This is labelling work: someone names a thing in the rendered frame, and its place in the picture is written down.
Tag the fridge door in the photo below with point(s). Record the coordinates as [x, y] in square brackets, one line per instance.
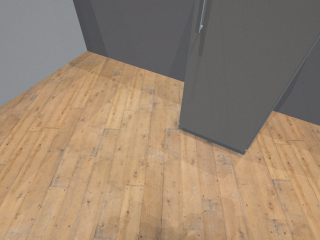
[241, 61]

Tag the handle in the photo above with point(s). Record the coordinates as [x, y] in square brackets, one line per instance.
[200, 16]

